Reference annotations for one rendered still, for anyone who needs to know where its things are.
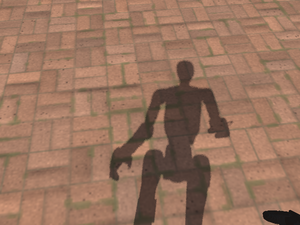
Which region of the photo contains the robot right hand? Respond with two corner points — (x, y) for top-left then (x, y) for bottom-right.
(262, 210), (300, 225)

